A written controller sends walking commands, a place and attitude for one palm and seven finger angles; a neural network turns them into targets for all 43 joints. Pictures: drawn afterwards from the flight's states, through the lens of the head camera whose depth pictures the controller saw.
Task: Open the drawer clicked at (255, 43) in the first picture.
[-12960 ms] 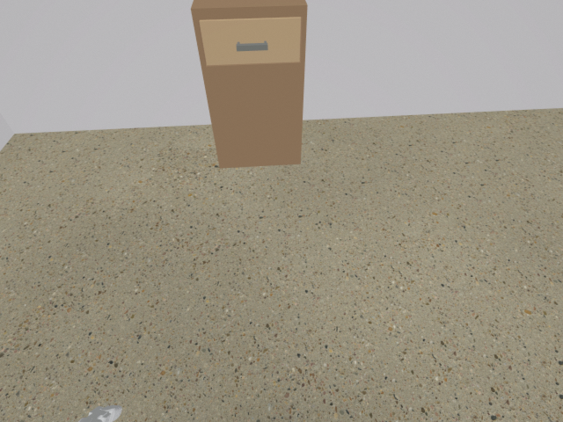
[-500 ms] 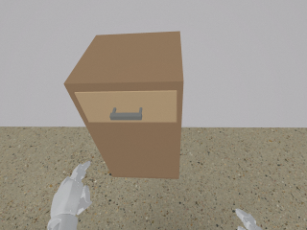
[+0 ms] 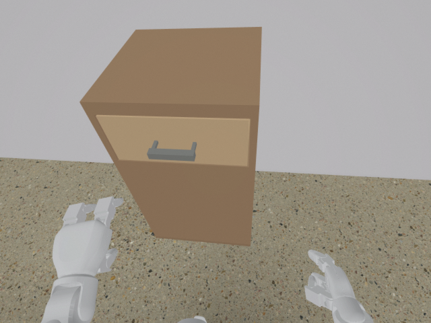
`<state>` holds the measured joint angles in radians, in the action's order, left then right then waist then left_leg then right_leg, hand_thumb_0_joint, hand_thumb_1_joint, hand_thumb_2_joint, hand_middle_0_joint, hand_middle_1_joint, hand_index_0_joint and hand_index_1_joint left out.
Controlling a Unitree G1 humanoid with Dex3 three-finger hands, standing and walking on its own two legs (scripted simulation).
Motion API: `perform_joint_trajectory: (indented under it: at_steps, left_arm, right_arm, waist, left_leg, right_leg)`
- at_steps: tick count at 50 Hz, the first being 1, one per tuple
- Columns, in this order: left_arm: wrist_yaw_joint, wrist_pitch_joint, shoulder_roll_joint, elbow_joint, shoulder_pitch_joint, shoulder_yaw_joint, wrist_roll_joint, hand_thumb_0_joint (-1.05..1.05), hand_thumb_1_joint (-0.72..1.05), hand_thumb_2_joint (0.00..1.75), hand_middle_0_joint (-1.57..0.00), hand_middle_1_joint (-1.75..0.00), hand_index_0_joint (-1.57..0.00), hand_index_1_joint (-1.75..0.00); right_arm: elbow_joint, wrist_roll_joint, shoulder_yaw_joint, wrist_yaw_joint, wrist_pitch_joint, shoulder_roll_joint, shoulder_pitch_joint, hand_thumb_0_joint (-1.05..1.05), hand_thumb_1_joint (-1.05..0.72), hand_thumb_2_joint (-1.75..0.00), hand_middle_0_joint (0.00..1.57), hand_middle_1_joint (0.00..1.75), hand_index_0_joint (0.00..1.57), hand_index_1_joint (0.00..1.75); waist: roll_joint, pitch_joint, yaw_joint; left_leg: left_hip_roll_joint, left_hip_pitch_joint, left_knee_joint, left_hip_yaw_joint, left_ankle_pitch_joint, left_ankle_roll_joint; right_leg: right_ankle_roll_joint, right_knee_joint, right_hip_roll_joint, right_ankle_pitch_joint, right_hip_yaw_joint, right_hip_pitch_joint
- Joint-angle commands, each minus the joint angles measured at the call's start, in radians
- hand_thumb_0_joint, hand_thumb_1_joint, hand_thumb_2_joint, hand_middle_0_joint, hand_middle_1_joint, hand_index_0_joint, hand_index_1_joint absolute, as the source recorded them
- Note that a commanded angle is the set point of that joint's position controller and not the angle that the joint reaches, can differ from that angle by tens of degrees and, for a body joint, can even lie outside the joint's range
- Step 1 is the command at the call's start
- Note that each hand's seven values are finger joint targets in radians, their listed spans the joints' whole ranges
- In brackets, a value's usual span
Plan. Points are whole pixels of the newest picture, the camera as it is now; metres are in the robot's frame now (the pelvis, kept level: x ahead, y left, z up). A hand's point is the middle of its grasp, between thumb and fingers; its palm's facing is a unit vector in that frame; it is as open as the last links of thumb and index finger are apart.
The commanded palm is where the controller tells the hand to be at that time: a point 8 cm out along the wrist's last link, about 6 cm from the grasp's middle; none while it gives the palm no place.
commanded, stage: raise the hand with hooked fingers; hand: left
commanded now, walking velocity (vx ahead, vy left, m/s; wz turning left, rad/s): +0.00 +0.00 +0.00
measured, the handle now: (173, 149) +0.55 +0.20 -0.04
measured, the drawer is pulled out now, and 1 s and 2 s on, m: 0.00 0.00 0.00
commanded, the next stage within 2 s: move the hooked fingers above the handle in 1.18 s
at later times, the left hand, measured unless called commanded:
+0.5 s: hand (107, 198) +0.31 +0.25 +0.07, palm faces +0.07 -0.12 -0.99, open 13.2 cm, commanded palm +0.28 +0.25 +0.14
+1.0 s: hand (101, 185) +0.32 +0.25 +0.10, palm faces -0.05 -0.12 -0.99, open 13.9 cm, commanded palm +0.30 +0.27 +0.17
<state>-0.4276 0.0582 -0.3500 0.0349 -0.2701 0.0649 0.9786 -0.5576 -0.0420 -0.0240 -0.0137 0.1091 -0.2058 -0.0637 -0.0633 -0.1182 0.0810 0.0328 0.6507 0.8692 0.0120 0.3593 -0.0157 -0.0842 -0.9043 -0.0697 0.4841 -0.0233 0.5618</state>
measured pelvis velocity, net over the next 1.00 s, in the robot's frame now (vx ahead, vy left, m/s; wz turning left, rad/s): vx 0.02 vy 0.03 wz -0.01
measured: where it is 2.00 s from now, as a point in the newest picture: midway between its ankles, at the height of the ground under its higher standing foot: outside the picture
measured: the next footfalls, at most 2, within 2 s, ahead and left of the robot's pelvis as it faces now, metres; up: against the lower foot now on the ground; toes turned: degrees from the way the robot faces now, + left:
none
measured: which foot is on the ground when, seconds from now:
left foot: down 0.00-1.00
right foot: down 0.00-1.00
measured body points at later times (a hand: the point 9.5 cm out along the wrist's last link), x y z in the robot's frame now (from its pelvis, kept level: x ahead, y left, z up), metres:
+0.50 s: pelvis +0.04 +0.02 +0.03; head +0.07 -0.02 +0.47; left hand +0.30 +0.25 +0.13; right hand +0.25 -0.21 -0.08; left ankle +0.04 +0.11 -0.69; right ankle -0.02 -0.07 -0.69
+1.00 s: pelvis +0.02 +0.03 +0.04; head +0.04 +0.01 +0.49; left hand +0.32 +0.26 +0.15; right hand +0.20 -0.20 -0.07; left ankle +0.04 +0.11 -0.69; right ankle -0.02 -0.07 -0.69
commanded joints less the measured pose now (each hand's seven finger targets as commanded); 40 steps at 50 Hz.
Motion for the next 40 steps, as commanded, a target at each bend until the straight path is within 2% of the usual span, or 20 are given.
perform_joint_trajectory:
  at_steps: [1, 2, 3, 5, 6, 7, 8, 11, 13, 16, 19, 23, 26, 27, 29, 31, 32, 36, 39, 40]
  left_arm:
    - [0.081, 0.027, -0.148, -0.194, -0.022, -0.058, -0.029, 0.00, 0.04, 0.53, -0.26, -0.86, -0.26, -0.86]
    - [0.088, 0.017, -0.180, -0.195, -0.042, -0.093, -0.021, 0.00, 0.01, 0.52, -0.26, -0.87, -0.26, -0.87]
    - [0.088, -0.003, -0.197, -0.213, -0.033, -0.109, -0.011, 0.00, -0.01, 0.51, -0.27, -0.88, -0.27, -0.88]
    - [0.076, -0.048, -0.212, -0.274, -0.019, -0.132, 0.009, 0.00, -0.06, 0.49, -0.27, -0.92, -0.27, -0.92]
    - [0.065, -0.070, -0.225, -0.296, -0.007, -0.149, 0.019, 0.00, -0.08, 0.48, -0.27, -0.93, -0.27, -0.93]
    - [0.048, -0.087, -0.263, -0.337, 0.025, -0.186, 0.035, 0.00, -0.10, 0.47, -0.27, -0.94, -0.27, -0.94]
    - [0.030, -0.101, -0.253, -0.350, 0.032, -0.182, 0.049, 0.00, -0.13, 0.46, -0.27, -0.96, -0.27, -0.96]
    - [-0.012, -0.115, -0.223, -0.350, 0.063, -0.189, 0.039, 0.00, -0.20, 0.43, -0.28, -1.00, -0.28, -1.00]
    - [-0.020, -0.086, -0.204, -0.310, 0.075, -0.186, 0.011, 0.00, -0.24, 0.41, -0.28, -1.03, -0.28, -1.03]
    - [0.014, -0.023, -0.173, -0.265, 0.123, -0.130, -0.019, 0.00, -0.31, 0.38, -0.29, -1.08, -0.29, -1.08]
    - [0.087, 0.034, -0.165, -0.268, 0.197, -0.064, -0.032, 0.00, -0.38, 0.35, -0.29, -1.12, -0.29, -1.12]
    - [0.168, 0.054, -0.247, -0.280, 0.310, -0.084, -0.017, 0.00, -0.48, 0.31, -0.30, -1.18, -0.30, -1.18]
    - [0.189, 0.025, -0.288, -0.281, 0.373, -0.115, 0.003, 0.00, -0.50, 0.30, -0.30, -1.20, -0.30, -1.20]
    - [0.190, 0.019, -0.323, -0.283, 0.394, -0.149, 0.004, 0.00, -0.50, 0.30, -0.30, -1.20, -0.30, -1.20]
    - [0.189, 0.017, -0.312, -0.258, 0.448, -0.144, 0.001, 0.00, -0.50, 0.30, -0.30, -1.20, -0.30, -1.20]
    - [0.197, 0.022, -0.306, -0.228, 0.491, -0.140, -0.009, 0.00, -0.50, 0.30, -0.30, -1.20, -0.30, -1.20]
    - [0.205, 0.036, -0.318, -0.197, 0.496, -0.157, -0.019, 0.00, -0.50, 0.30, -0.30, -1.20, -0.30, -1.20]
    - [0.269, 0.073, -0.293, -0.125, 0.573, -0.097, -0.052, 0.00, -0.50, 0.30, -0.30, -1.20, -0.30, -1.20]
    - [0.328, 0.069, -0.305, -0.120, 0.643, -0.076, -0.065, 0.00, -0.50, 0.30, -0.30, -1.20, -0.30, -1.20]
    - [0.346, 0.064, -0.289, -0.094, 0.619, -0.064, -0.065, 0.00, -0.50, 0.30, -0.30, -1.20, -0.30, -1.20]
  right_arm:
    - [0.161, 0.014, 0.042, -0.022, -0.037, -0.130, 0.102, 0.00, -0.90, -0.90, 0.20, 0.30, 0.20, 0.30]
    - [0.158, 0.010, 0.036, -0.022, -0.041, -0.132, 0.110, 0.00, -0.90, -0.90, 0.20, 0.30, 0.20, 0.30]
    - [0.146, 0.005, 0.034, -0.018, -0.043, -0.126, 0.102, 0.00, -0.90, -0.90, 0.20, 0.30, 0.20, 0.30]
    - [0.143, -0.007, 0.039, -0.013, -0.048, -0.119, 0.097, 0.00, -0.90, -0.90, 0.20, 0.30, 0.20, 0.30]
    - [0.137, -0.012, 0.043, -0.009, -0.048, -0.118, 0.092, 0.00, -0.90, -0.90, 0.20, 0.30, 0.20, 0.30]
    - [0.141, -0.019, 0.048, -0.006, -0.045, -0.123, 0.093, 0.00, -0.90, -0.90, 0.20, 0.30, 0.20, 0.30]
    - [0.139, -0.025, 0.052, 0.000, -0.042, -0.118, 0.091, 0.00, -0.90, -0.90, 0.20, 0.30, 0.20, 0.30]
    - [0.131, -0.024, 0.075, 0.012, -0.033, -0.124, 0.069, 0.00, -0.90, -0.90, 0.20, 0.30, 0.20, 0.30]
    - [0.128, -0.013, 0.086, 0.014, -0.028, -0.131, 0.067, 0.00, -0.90, -0.90, 0.20, 0.30, 0.20, 0.30]
    - [0.125, 0.008, 0.096, 0.010, -0.014, -0.143, 0.065, 0.00, -0.90, -0.90, 0.20, 0.30, 0.20, 0.30]
    - [0.128, 0.026, 0.094, 0.003, -0.001, -0.148, 0.071, 0.00, -0.90, -0.90, 0.20, 0.30, 0.20, 0.30]
    - [0.127, 0.027, 0.073, -0.012, 0.010, -0.146, 0.086, 0.00, -0.90, -0.90, 0.20, 0.30, 0.20, 0.30]
    - [0.120, 0.024, 0.062, -0.017, 0.014, -0.136, 0.085, 0.00, -0.90, -0.90, 0.20, 0.30, 0.20, 0.30]
    - [0.121, 0.025, 0.061, -0.018, 0.016, -0.138, 0.086, 0.00, -0.90, -0.90, 0.20, 0.30, 0.20, 0.30]
    - [0.115, 0.028, 0.055, -0.017, 0.021, -0.129, 0.086, 0.00, -0.90, -0.90, 0.20, 0.30, 0.20, 0.30]
    - [0.110, 0.035, 0.057, -0.016, 0.026, -0.129, 0.080, 0.00, -0.90, -0.90, 0.20, 0.30, 0.20, 0.30]
    - [0.112, 0.040, 0.059, -0.016, 0.029, -0.132, 0.078, 0.00, -0.90, -0.90, 0.20, 0.30, 0.20, 0.30]
    - [0.112, 0.054, 0.055, -0.022, 0.042, -0.142, 0.072, 0.00, -0.90, -0.90, 0.20, 0.30, 0.20, 0.30]
    - [0.112, 0.057, 0.053, -0.024, 0.045, -0.150, 0.068, 0.00, -0.90, -0.90, 0.20, 0.30, 0.20, 0.30]
    - [0.114, 0.057, 0.053, -0.024, 0.045, -0.148, 0.065, 0.00, -0.90, -0.90, 0.20, 0.30, 0.20, 0.30]
  waist:
    - [0.211, -0.170, -0.009]
    - [0.189, -0.160, -0.001]
    - [0.159, -0.185, 0.007]
    - [0.090, -0.205, 0.017]
    - [0.042, -0.210, 0.018]
    - [0.028, -0.231, 0.024]
    - [-0.022, -0.228, 0.024]
    - [-0.008, -0.256, 0.002]
    - [0.057, -0.247, -0.014]
    - [0.109, -0.229, -0.033]
    - [0.112, -0.208, -0.037]
    - [0.102, -0.212, -0.024]
    - [0.036, -0.204, -0.013]
    - [0.015, -0.210, -0.006]
    - [-0.021, -0.202, -0.008]
    - [-0.024, -0.192, -0.011]
    - [0.004, -0.193, -0.010]
    - [0.071, -0.166, -0.029]
    - [0.080, -0.157, -0.040]
    - [0.091, -0.144, -0.037]
  left_leg:
    - [0.034, -0.141, -0.150, -0.040, -0.204, -0.035]
    - [0.034, -0.149, -0.157, -0.036, -0.221, -0.035]
    - [0.035, -0.168, -0.166, -0.035, -0.256, -0.031]
    - [0.035, -0.218, -0.170, -0.031, -0.325, -0.033]
    - [0.032, -0.247, -0.169, -0.030, -0.362, -0.033]
    - [0.032, -0.259, -0.161, -0.031, -0.384, -0.033]
    - [0.032, -0.279, -0.156, -0.031, -0.401, -0.031]
    - [0.025, -0.321, -0.138, -0.039, -0.440, -0.031]
    - [0.023, -0.304, -0.142, -0.038, -0.417, -0.032]
    - [0.021, -0.304, -0.166, -0.035, -0.393, -0.032]
    - [0.014, -0.348, -0.202, -0.031, -0.415, -0.034]
    - [0.014, -0.392, -0.236, -0.028, -0.443, -0.037]
    - [0.006, -0.438, -0.255, -0.036, -0.483, -0.034]
    - [0.005, -0.447, -0.258, -0.038, -0.488, -0.035]
    - [0.003, -0.461, -0.274, -0.041, -0.479, -0.028]
    - [-0.002, -0.473, -0.287, -0.044, -0.482, -0.024]
    - [-0.003, -0.470, -0.293, -0.046, -0.482, -0.025]
    - [0.002, -0.456, -0.325, -0.036, -0.418, -0.029]
    - [0.004, -0.464, -0.341, -0.035, -0.394, -0.034]
    - [0.006, -0.462, -0.343, -0.037, -0.393, -0.035]
  right_leg:
    - [0.068, 0.254, 0.075, -0.586, 0.228, -0.236]
    - [0.065, 0.250, 0.074, -0.637, 0.228, -0.250]
    - [0.064, 0.234, 0.075, -0.683, 0.220, -0.268]
    - [0.055, 0.225, 0.071, -0.732, 0.199, -0.268]
    - [0.048, 0.225, 0.066, -0.732, 0.195, -0.256]
    - [0.039, 0.222, 0.061, -0.717, 0.196, -0.256]
    - [0.033, 0.216, 0.059, -0.697, 0.191, -0.226]
    - [0.032, 0.208, 0.049, -0.674, 0.161, -0.187]
    - [0.042, 0.218, 0.049, -0.678, 0.148, -0.194]
    - [0.052, 0.240, 0.049, -0.665, 0.130, -0.209]
    - [0.057, 0.272, 0.051, -0.637, 0.111, -0.225]
    - [0.060, 0.300, 0.054, -0.634, 0.106, -0.263]
    - [0.051, 0.311, 0.048, -0.588, 0.084, -0.258]
    - [0.046, 0.321, 0.044, -0.586, 0.088, -0.266]
    - [0.041, 0.329, 0.044, -0.548, 0.078, -0.263]
    - [0.039, 0.342, 0.038, -0.520, 0.067, -0.258]
    - [0.040, 0.351, 0.034, -0.523, 0.065, -0.269]
    - [0.052, 0.383, 0.038, -0.497, 0.061, -0.292]
    - [0.054, 0.404, 0.043, -0.485, 0.061, -0.304]
    - [0.053, 0.408, 0.041, -0.477, 0.058, -0.298]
